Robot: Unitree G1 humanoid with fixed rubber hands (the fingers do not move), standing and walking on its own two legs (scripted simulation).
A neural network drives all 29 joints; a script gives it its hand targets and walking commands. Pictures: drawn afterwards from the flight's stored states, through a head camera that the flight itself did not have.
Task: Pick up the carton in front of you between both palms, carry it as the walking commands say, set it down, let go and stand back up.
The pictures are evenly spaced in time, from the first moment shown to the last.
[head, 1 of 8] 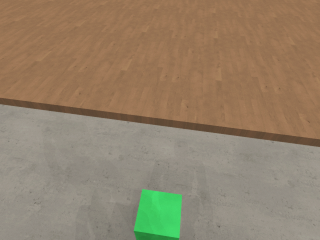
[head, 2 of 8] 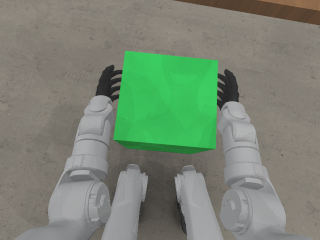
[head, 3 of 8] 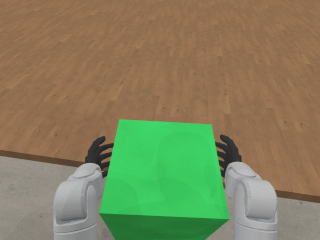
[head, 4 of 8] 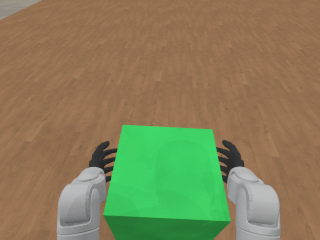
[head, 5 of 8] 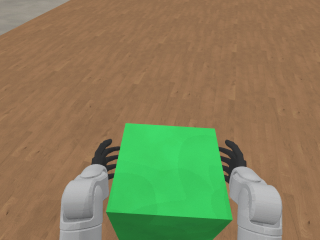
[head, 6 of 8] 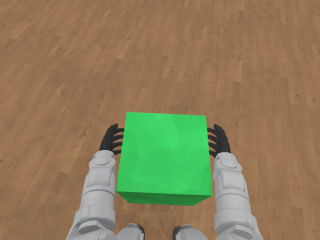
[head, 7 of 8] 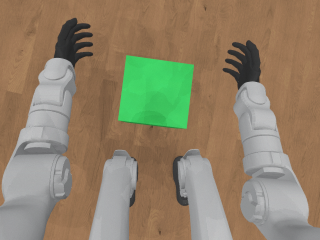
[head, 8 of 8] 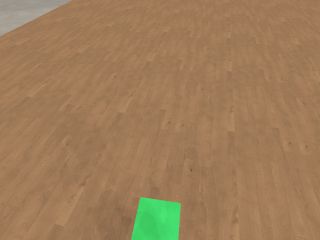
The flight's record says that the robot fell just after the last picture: no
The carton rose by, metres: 0.84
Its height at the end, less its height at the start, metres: +0.09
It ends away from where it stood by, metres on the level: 5.60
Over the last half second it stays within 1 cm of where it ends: yes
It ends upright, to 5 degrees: yes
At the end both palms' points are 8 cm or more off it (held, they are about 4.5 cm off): yes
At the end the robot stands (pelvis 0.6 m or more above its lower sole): yes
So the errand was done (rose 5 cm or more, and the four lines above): yes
